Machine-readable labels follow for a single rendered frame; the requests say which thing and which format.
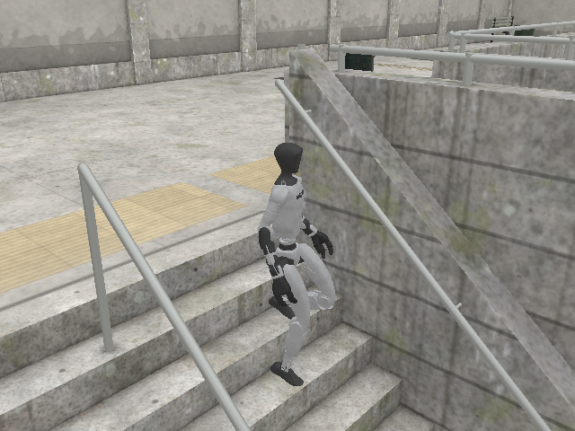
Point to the right robot hand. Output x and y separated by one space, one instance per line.
281 287

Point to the left robot thigh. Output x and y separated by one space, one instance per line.
316 270

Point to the right robot upper arm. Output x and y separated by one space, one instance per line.
278 199

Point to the left robot forearm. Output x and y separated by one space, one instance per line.
308 228

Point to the humanoid robot head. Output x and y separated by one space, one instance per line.
288 156

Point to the left robot hand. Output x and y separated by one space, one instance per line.
318 239

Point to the right robot forearm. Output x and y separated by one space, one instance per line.
264 239

